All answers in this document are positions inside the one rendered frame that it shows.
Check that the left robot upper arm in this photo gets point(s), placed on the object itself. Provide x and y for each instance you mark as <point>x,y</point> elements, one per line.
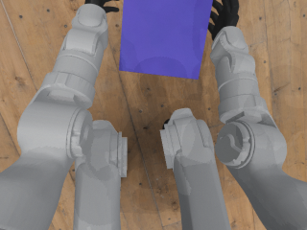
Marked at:
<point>51,136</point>

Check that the right robot upper arm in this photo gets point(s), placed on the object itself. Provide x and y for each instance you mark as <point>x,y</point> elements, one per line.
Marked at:
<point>254,154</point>

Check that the robot left thigh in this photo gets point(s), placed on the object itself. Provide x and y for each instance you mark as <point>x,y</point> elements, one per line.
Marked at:
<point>98,183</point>

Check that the right robot hand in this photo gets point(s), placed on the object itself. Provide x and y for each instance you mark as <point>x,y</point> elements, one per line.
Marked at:
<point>227,16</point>

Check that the right robot forearm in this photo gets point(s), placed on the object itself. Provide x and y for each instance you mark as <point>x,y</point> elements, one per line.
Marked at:
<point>236,80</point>

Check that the carton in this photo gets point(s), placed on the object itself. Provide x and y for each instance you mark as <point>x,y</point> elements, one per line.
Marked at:
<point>164,37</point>

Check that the robot left shin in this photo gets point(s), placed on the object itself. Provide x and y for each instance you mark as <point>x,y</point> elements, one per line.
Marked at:
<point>97,124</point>

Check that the left robot hand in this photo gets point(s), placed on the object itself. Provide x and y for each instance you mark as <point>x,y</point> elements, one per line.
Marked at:
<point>101,3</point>

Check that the left robot forearm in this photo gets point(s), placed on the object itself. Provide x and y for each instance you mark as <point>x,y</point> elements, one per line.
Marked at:
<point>78,63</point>

